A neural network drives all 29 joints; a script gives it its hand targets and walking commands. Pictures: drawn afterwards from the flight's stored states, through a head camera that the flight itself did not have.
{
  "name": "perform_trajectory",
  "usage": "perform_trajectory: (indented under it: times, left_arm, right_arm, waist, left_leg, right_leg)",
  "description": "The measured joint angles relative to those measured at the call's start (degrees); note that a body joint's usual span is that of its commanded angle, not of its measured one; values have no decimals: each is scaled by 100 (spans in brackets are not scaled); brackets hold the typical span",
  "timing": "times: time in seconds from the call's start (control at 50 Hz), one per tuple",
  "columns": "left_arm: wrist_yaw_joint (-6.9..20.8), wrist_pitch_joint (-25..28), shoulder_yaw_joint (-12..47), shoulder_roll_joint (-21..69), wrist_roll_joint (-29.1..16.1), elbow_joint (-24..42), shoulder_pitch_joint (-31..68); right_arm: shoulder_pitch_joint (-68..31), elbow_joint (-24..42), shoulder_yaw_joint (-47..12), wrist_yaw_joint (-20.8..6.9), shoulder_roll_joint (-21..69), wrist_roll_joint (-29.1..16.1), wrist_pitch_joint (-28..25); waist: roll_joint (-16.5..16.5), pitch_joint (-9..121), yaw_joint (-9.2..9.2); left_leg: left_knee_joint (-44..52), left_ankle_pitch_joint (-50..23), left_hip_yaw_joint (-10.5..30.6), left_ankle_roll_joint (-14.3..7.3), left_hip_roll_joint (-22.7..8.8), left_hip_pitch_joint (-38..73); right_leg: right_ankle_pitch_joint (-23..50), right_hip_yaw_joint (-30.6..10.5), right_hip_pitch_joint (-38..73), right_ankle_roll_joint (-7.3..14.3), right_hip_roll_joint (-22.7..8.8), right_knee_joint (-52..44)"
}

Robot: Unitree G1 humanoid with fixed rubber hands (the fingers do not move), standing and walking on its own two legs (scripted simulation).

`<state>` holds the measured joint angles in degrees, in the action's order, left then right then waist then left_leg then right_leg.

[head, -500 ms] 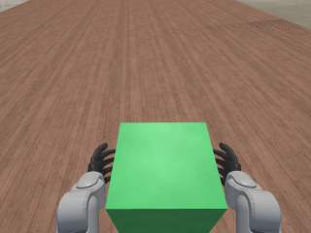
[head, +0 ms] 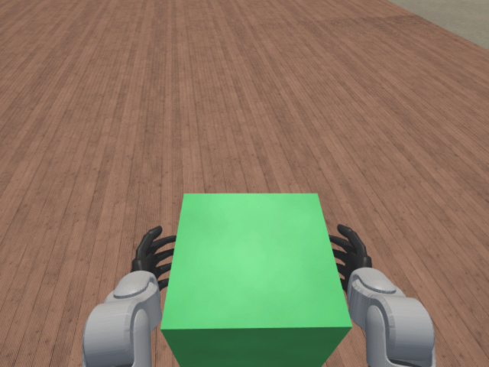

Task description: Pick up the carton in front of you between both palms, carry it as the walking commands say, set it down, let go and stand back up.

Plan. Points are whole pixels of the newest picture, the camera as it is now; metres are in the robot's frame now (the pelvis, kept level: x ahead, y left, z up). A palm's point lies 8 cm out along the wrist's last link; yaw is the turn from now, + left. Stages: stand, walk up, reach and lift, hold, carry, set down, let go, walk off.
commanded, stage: carry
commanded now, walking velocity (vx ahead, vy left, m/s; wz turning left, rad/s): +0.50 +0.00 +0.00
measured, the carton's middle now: (250, 290) +0.25 +0.00 +0.02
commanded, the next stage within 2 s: none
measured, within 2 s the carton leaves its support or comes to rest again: neither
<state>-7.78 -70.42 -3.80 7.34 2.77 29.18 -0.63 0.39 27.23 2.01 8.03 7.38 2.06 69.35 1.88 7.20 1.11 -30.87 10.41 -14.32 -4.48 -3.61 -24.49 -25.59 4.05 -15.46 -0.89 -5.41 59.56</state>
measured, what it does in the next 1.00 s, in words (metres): walks ahead: right foot, then left foot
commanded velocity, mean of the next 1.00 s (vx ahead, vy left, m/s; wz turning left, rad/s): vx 0.42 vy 0.00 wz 0.00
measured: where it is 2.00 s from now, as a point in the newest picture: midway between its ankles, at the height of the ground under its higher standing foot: (240, 254)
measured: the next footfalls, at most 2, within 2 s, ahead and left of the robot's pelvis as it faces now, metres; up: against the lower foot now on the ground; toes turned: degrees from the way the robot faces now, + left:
right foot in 0.38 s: +0.43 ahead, -0.13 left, +0.00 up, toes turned -10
left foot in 0.90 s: +0.78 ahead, +0.09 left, +0.00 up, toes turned +11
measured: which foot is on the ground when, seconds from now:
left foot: down 0.00-0.42, up 0.44-0.88, down 0.90-1.00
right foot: up 0.00-0.36, down 0.38-0.92, up 0.94-1.00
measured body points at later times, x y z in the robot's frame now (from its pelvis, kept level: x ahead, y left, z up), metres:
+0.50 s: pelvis +0.33 -0.05 +0.00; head +0.33 -0.06 +0.45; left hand +0.56 +0.12 +0.08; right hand +0.58 -0.18 +0.08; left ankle +0.16 +0.08 -0.63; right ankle +0.39 -0.12 -0.73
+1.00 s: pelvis +0.65 +0.01 +0.00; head +0.67 +0.03 +0.45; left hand +0.91 +0.17 +0.07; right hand +0.90 -0.14 +0.07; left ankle +0.74 +0.09 -0.73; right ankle +0.48 -0.12 -0.63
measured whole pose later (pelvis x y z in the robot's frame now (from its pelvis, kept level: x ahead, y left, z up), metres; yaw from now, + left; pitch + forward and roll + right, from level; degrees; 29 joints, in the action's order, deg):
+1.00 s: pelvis +0.65 +0.01 +0.00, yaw +0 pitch +3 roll +0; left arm -7.6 -69.5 -3.4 7.3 2.9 30.8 -0.5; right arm 0.3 29.1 1.9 7.8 7.4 2.2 68.6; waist 1.9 2.0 1.1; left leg -29.0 7.9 -14.2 -5.0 -2.8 -24.4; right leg -25.9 3.2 -15.8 -1.3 -4.3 63.5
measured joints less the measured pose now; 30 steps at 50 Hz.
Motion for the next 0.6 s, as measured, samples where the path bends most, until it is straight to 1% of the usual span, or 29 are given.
perform_trajectory:
  times: [0.02,0.04,0.08,0.14,0.22,0.28,0.34,0.38,0.4,0.42,0.44,0.46,0.48,0.5,0.54,0.6]
  left_arm:
    - [0,3,23,1,6,-28,-14]
    - [1,25,53,3,7,-47,-36]
    - [5,111,115,9,8,-58,-95]
    - [15,268,184,22,28,6,-210]
    - [20,361,211,35,42,238,-335]
    - [20,333,195,38,31,447,-372]
    - [17,255,176,37,7,575,-360]
    - [14,197,170,27,-23,582,-287]
    - [11,215,189,23,-31,483,-231]
    - [8,224,198,15,-33,325,-145]
    - [5,211,197,9,-40,176,-68]
    - [3,197,190,7,-45,77,-32]
    - [3,188,178,9,-51,33,-36]
    - [2,190,160,14,-59,32,-69]
    - [3,229,126,22,-80,88,-160]
    - [8,334,100,31,-111,187,-265]
  right_arm:
    - [48,-1,13,0,5,-5,-12]
    - [110,21,27,0,11,-10,-35]
    - [217,82,48,-4,20,-21,-107]
    - [319,160,51,-23,29,-40,-239]
    - [366,310,2,-40,33,-69,-329]
    - [345,452,-53,-40,28,-75,-304]
    - [314,580,-89,-39,24,-47,-207]
    - [278,657,-84,-35,20,-11,-122]
    - [232,640,-36,-32,11,-1,-85]
    - [185,572,21,-27,5,11,-49]
    - [148,499,68,-17,2,22,-8]
    - [119,442,94,-11,1,35,35]
    - [108,408,94,-10,1,48,67]
    - [109,390,73,-10,1,60,81]
    - [132,380,14,-10,4,69,51]
    - [197,416,-62,-19,13,82,-71]
  waist:
    - [-30,-54,20]
    - [-48,-94,36]
    - [-80,-138,65]
    - [-116,-120,85]
    - [-124,-40,56]
    - [-117,12,8]
    - [-158,53,-10]
    - [-230,43,-27]
    - [-367,27,-81]
    - [-450,-2,-130]
    - [-445,-51,-173]
    - [-414,-118,-199]
    - [-378,-183,-214]
    - [-348,-239,-227]
    - [-315,-314,-247]
    - [-265,-320,-265]
  left_leg:
    - [165,2,2,55,-2,158]
    - [348,0,8,76,8,323]
    - [718,2,35,99,27,664]
    - [1216,46,80,157,48,1180]
    - [1664,245,125,290,69,1851]
    - [1786,549,139,435,73,2331]
    - [1717,983,181,621,47,2777]
    - [1233,1475,260,758,-66,2920]
    - [642,1769,310,773,-240,2799]
    - [-302,1734,448,730,-383,2438]
    - [-1364,1661,719,694,-366,1955]
    - [-2310,1595,943,634,-281,1461]
    - [-3022,1478,1063,561,-208,1001]
    - [-3441,1299,1102,503,-173,601]
    - [-3567,899,1087,453,-189,-22]
    - [-3008,407,997,473,-258,-653]
  right_leg:
    - [168,-43,-387,53,30,425]
    - [371,-48,-715,88,26,588]
    - [753,-8,-1220,108,-21,424]
    - [1223,76,-1693,49,-106,-340]
    - [1777,225,-1901,-13,-154,-1652]
    - [2067,407,-1839,25,-102,-2429]
    - [2170,627,-1608,127,-1,-2935]
    - [2045,829,-1277,227,119,-3216]
    - [2169,912,-1230,369,199,-3064]
    - [1982,974,-1248,480,233,-2788]
    - [1748,994,-1212,547,221,-2647]
    - [1586,999,-1102,577,207,-2672]
    - [1515,1000,-952,562,196,-2800]
    - [1546,996,-780,486,192,-2986]
    - [1544,975,-419,477,223,-3385]
    - [1514,918,112,458,257,-3929]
